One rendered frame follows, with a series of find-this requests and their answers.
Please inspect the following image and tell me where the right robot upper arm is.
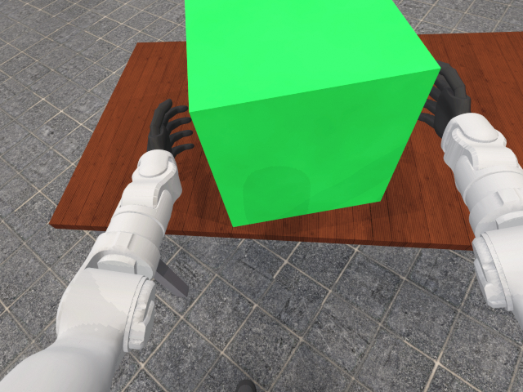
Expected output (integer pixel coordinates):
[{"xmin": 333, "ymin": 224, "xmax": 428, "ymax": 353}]
[{"xmin": 472, "ymin": 225, "xmax": 523, "ymax": 331}]

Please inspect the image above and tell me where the robot left hand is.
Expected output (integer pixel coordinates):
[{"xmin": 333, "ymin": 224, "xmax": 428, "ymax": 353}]
[{"xmin": 147, "ymin": 99, "xmax": 194, "ymax": 158}]

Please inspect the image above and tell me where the left robot upper arm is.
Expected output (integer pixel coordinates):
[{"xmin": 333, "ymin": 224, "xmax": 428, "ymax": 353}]
[{"xmin": 0, "ymin": 268, "xmax": 156, "ymax": 392}]

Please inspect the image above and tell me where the robot right hand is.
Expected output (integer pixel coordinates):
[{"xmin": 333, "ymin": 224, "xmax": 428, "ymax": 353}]
[{"xmin": 418, "ymin": 60, "xmax": 471, "ymax": 139}]

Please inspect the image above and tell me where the carton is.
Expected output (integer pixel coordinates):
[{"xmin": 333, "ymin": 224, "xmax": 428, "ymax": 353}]
[{"xmin": 185, "ymin": 0, "xmax": 441, "ymax": 227}]

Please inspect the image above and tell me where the table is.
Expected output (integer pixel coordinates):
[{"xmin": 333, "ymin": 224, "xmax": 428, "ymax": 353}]
[{"xmin": 49, "ymin": 32, "xmax": 523, "ymax": 297}]

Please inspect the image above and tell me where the robot left forearm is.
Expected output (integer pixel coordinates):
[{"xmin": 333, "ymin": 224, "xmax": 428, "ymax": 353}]
[{"xmin": 56, "ymin": 149, "xmax": 182, "ymax": 336}]

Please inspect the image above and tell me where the robot right forearm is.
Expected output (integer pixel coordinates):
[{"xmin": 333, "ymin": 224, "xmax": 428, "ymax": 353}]
[{"xmin": 441, "ymin": 113, "xmax": 523, "ymax": 238}]

